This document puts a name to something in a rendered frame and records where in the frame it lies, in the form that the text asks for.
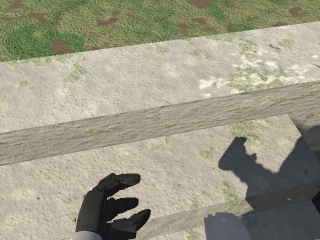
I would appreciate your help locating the robot left hand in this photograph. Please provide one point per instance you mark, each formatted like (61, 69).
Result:
(96, 210)

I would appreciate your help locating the robot right thigh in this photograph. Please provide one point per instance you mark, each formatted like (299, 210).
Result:
(224, 226)

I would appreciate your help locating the left robot forearm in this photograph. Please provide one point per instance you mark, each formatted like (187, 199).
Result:
(85, 235)

